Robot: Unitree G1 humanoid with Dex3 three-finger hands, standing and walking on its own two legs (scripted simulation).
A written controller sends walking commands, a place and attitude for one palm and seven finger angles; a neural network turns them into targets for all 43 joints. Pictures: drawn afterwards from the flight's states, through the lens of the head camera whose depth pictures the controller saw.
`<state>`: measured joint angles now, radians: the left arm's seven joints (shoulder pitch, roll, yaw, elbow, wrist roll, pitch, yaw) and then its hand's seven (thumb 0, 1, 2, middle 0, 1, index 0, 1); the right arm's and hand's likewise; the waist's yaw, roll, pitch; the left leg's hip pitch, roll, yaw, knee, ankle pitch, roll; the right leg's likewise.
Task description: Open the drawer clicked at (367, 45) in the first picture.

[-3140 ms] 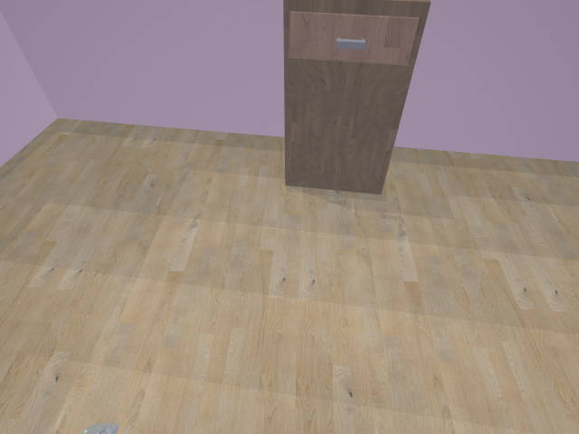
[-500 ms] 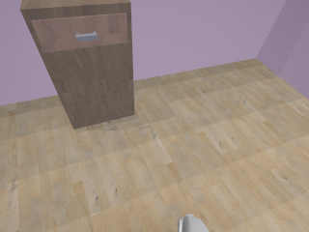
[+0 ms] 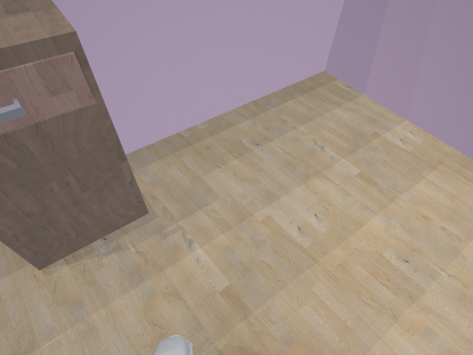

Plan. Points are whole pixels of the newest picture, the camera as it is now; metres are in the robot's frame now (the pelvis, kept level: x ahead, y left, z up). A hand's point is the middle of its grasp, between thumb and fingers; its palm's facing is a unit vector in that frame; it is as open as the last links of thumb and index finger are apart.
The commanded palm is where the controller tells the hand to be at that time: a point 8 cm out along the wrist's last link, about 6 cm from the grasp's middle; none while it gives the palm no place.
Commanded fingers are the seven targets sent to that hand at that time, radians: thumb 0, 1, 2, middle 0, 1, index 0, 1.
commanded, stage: turn to face it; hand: left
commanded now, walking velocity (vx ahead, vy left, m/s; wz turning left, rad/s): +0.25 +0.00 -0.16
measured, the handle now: out of the picture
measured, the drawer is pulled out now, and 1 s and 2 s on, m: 0.00 0.00 0.00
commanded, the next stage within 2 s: take the last steps up to it in 1.10 s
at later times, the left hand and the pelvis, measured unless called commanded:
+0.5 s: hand (110, 345) +0.17 +0.25 -0.17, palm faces +0.17 -0.97 -0.16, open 7.4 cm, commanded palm none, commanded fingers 0.00 0.90 0.90 -0.20 -0.30 -0.20 -0.30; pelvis +0.13 +0.06 +0.01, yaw +7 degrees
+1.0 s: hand out of the picture +0.15 +0.21 -0.14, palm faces +0.42 -0.86 -0.28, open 7.4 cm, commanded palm none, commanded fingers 0.00 0.90 0.90 -0.20 -0.30 -0.20 -0.30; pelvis +0.14 +0.00 +0.01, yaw +25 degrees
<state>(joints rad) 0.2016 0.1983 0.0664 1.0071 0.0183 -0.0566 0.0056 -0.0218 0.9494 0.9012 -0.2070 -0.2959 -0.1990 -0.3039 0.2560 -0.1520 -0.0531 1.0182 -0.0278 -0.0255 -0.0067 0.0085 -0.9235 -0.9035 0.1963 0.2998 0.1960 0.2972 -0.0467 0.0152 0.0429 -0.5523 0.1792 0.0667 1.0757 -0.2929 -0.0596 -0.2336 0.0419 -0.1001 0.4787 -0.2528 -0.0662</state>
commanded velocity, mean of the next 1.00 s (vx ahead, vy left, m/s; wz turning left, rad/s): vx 0.01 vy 0.00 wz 0.49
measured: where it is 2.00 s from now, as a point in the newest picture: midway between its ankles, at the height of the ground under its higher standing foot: outside the picture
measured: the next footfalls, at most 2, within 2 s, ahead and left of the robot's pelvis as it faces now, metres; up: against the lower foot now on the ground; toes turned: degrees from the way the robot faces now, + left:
left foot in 0.18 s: +0.21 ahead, +0.14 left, +0.00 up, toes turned +9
right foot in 0.76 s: +0.22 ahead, -0.08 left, +0.00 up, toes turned +15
